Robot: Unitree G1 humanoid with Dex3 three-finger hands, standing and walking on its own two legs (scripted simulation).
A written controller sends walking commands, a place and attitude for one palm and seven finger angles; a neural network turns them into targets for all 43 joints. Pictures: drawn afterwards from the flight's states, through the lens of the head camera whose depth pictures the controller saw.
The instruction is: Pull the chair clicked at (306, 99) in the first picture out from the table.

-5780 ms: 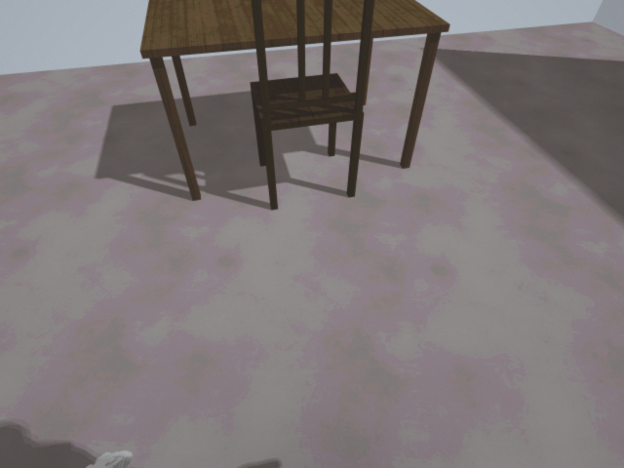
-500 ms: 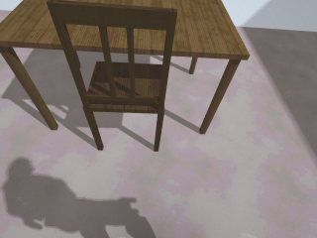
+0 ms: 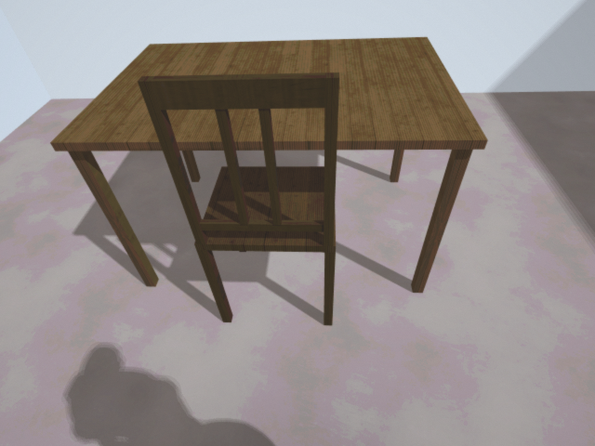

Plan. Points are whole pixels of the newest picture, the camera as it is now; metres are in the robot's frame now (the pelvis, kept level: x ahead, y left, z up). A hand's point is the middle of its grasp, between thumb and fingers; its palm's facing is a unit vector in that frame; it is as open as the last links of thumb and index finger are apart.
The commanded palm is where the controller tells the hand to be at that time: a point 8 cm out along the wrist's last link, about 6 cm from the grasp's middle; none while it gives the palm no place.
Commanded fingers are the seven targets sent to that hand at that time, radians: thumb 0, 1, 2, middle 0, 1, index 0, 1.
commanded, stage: take the last steps up to it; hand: left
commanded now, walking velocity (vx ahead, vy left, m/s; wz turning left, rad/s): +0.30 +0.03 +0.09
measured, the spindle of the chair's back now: (234, 172) +0.74 +0.20 -0.05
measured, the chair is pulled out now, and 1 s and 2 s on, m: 0.00 0.00 0.00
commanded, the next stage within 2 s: come to a stop and stand still in 0.72 s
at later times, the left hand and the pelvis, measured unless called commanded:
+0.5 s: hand out of the picture +0.03 +0.22 -0.18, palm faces +0.13 -0.98 -0.13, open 7.4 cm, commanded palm none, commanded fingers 0.00 0.90 0.90 -0.20 -0.30 -0.20 -0.30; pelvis +0.14 +0.07 -0.01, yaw +1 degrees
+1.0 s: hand (201, 334) +0.36 +0.22 -0.16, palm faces -0.04 -0.98 -0.21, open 7.4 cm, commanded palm none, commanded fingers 0.00 0.90 0.90 -0.20 -0.30 -0.20 -0.30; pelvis +0.27 +0.06 -0.01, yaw +0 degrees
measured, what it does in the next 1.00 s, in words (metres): walks ahead: left foot, then right foot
